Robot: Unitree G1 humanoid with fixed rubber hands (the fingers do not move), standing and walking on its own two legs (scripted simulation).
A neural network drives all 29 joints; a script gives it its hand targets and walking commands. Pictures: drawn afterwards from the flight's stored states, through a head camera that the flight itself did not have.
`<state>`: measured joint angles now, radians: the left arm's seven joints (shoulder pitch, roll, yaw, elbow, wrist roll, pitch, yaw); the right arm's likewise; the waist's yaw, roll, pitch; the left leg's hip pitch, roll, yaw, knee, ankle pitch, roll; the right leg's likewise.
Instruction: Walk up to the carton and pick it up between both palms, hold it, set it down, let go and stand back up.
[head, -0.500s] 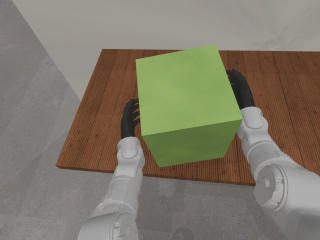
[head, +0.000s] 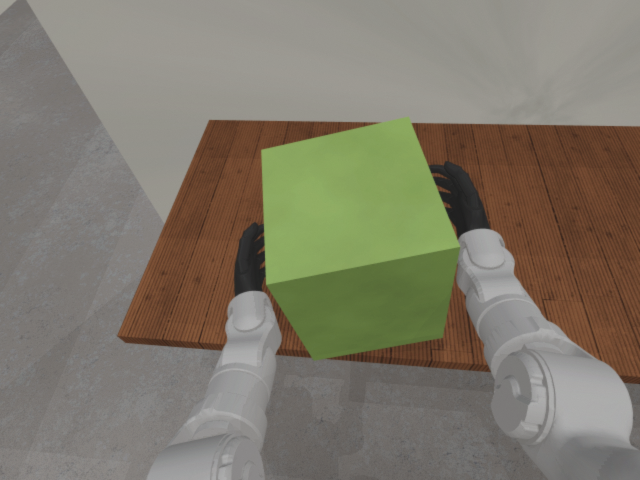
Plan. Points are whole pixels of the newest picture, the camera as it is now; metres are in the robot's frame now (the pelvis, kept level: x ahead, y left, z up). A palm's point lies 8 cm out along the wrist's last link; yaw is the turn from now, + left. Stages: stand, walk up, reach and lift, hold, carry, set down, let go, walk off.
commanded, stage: reach and lift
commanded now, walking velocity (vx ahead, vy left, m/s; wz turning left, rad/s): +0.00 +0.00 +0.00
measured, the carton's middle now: (357, 249) +0.45 +0.00 +0.00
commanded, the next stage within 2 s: none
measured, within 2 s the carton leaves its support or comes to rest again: neither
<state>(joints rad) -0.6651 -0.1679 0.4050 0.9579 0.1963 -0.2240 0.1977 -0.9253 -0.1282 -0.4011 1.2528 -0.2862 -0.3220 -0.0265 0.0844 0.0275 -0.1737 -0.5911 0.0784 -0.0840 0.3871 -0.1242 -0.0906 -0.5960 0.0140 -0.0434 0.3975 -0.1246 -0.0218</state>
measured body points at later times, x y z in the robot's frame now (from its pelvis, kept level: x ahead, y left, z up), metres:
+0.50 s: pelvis -0.01 +0.00 +0.01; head +0.00 -0.01 +0.46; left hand +0.39 +0.14 +0.09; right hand +0.44 -0.14 +0.14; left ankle +0.02 +0.18 -0.74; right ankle +0.02 -0.11 -0.74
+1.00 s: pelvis -0.01 +0.01 +0.01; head -0.03 +0.03 +0.46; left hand +0.39 +0.16 +0.13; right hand +0.42 -0.13 +0.17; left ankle +0.02 +0.18 -0.74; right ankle +0.02 -0.11 -0.74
